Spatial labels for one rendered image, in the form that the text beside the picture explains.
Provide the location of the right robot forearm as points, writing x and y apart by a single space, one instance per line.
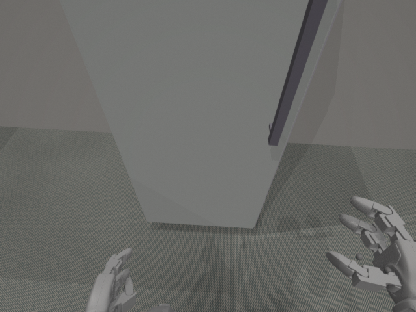
406 305

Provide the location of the handle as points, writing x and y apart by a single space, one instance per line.
310 25

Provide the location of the right robot hand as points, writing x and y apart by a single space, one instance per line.
400 256

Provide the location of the left robot hand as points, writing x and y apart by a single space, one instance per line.
104 295

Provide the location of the fridge door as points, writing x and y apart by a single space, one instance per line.
189 89

